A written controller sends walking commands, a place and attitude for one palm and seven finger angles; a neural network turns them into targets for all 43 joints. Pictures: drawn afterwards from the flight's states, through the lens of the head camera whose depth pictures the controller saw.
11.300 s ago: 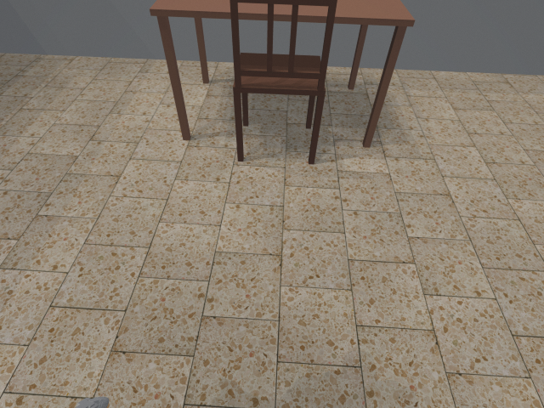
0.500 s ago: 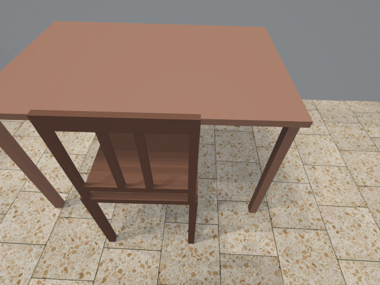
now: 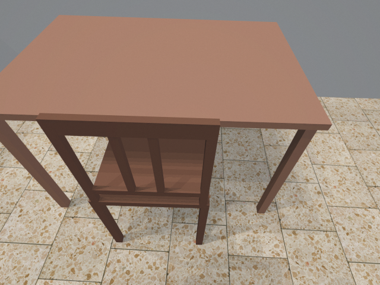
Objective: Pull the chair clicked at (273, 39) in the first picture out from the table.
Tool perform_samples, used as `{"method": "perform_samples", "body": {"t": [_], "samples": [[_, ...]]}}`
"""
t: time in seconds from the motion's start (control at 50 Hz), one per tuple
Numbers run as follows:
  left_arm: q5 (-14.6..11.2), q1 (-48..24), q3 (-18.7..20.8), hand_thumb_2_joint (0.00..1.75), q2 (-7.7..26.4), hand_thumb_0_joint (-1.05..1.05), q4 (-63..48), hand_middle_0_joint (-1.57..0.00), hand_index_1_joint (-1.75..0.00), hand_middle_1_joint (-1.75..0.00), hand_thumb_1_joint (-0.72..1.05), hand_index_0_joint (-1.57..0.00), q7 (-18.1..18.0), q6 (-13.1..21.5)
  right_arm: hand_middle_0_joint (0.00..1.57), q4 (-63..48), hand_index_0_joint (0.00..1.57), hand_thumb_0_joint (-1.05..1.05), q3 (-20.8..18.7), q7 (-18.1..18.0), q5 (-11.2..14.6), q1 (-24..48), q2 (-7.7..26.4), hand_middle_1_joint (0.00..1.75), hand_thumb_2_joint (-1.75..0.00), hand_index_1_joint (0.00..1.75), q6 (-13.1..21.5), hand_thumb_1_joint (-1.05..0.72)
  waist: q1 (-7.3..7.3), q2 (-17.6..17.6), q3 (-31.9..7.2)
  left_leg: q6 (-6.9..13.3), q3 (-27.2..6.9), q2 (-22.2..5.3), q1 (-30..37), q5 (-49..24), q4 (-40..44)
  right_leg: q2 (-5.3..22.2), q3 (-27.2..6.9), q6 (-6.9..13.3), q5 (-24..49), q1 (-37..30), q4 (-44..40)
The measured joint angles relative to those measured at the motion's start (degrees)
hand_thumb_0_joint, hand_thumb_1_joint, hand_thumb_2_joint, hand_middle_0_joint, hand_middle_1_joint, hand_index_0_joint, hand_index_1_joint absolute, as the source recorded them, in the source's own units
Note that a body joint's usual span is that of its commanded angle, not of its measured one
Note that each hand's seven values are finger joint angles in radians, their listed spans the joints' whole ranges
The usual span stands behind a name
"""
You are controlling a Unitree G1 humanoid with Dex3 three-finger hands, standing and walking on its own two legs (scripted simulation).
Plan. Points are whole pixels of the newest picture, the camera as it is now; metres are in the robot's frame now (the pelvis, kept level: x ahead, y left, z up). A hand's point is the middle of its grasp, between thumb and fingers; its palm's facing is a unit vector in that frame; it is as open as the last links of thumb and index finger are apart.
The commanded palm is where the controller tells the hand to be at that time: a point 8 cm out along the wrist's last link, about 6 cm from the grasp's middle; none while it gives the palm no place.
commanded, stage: come to a stop and stand still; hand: left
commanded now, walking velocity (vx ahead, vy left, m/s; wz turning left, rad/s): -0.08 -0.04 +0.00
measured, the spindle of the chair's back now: (123, 165) +0.44 +0.23 -0.09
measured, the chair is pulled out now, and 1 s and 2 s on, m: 0.00 0.00 0.00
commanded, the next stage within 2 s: look again from close up in 0.70 s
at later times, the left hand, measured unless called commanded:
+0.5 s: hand out of the picture -0.02 +0.15 -0.17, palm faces +0.00 -0.98 -0.21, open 7.4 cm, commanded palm none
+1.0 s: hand out of the picture -0.04 +0.12 -0.17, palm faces +0.02 -0.98 -0.18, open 7.4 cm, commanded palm none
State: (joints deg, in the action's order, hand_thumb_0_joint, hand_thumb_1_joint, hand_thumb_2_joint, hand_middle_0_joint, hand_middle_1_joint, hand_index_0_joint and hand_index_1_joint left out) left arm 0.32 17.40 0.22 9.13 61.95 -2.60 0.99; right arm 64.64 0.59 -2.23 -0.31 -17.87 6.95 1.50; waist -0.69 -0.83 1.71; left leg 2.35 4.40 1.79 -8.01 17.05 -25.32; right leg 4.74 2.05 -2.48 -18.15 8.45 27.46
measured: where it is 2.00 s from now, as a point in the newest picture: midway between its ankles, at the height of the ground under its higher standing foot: outside the picture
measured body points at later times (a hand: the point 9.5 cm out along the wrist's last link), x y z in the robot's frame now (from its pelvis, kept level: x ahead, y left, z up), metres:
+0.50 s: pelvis -0.04 -0.03 +0.00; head -0.04 -0.04 +0.45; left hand -0.02 +0.20 -0.15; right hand -0.01 -0.26 -0.16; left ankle -0.04 +0.09 -0.74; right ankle -0.05 -0.15 -0.74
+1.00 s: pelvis -0.03 -0.05 +0.00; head -0.02 -0.05 +0.45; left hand -0.04 +0.17 -0.16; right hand -0.04 -0.26 -0.16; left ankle -0.04 +0.09 -0.74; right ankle -0.05 -0.15 -0.74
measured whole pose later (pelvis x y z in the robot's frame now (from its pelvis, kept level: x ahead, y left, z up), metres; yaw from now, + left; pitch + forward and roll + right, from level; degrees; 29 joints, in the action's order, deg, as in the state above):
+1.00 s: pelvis -0.03 -0.05 +0.00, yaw -1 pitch -1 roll +1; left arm 0.4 17.3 -1.3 8.1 63.9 -1.6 1.4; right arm 65.6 0.9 -1.0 -0.3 -16.2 7.9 0.7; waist -0.4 -0.1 1.6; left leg -1.6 3.5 -2.4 -9.4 14.2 -24.6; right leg 0.5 2.9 1.3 -16.1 10.1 27.0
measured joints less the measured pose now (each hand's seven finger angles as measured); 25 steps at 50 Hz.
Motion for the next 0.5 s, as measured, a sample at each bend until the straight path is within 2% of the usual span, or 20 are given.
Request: {"method": "perform_samples", "body": {"t": [0.14, 0.22, 0.32, 0.5], "samples": [[0.09, -1.31, -0.1, 0.9, -0.09, 0.01, -0.33, -0.2, -0.3, -0.3, 0.93, -0.2, -0.12, -0.53, 0.2, 0.47, 0.2, 0.02, -0.5, 0.2, 0.33, 1.27, 0.32, 0.3, -0.9, 0.3, -0.05, -0.93, 0.59, -0.26, 0.71, -0.61, 0.31, -0.8, 0.97, -1.36, 1.78, -0.88, -0.24, 0.18, 1.32, -0.94, -2.13], [0.3, -1.6, -0.78, 0.9, -0.06, 0.01, -1.07, -0.2, -0.3, -0.3, 0.92, -0.2, -0.47, 0.07, 0.2, -2.7, 0.2, 0.02, -0.69, 1.06, 0.0, 1.04, 1.7, 0.3, -0.9, 0.3, -0.6, -0.92, 1.18, 0.89, 0.61, -1.13, -0.61, -2.12, -3.28, 0.18, -3.39, -1.96, 0.64, 0.77, 1.1, 1.75, 0.2], [0.17, -1.4, -1.22, 0.9, -0.14, 0.01, -1.25, -0.2, -0.3, -0.3, 0.91, -0.2, 0.46, -0.21, 0.2, -4.9, 0.2, 0.01, -0.61, 1.21, -0.18, 1.14, 3.12, 0.3, -0.9, 0.3, -0.9, -0.92, 1.12, 2.0, 0.07, -1.34, -0.87, -2.49, -4.12, 0.85, -5.77, -2.22, 0.81, 1.28, 0.14, 2.66, 2.87], [0.21, -0.29, -1.62, 0.9, -0.12, 0.01, -1.16, -0.2, -0.3, -0.3, 0.91, -0.2, 1.25, -0.41, 0.2, -5.01, 0.2, 0.01, -0.4, 1.71, -0.24, 2.36, 3.77, 0.3, -0.9, 0.3, -1.38, -0.92, 0.75, 2.11, -0.97, -2.21, -0.25, -2.76, -3.03, -1.46, -2.88, -2.59, 0.18, 2.18, 1.17, 3.07, 2.58]]}}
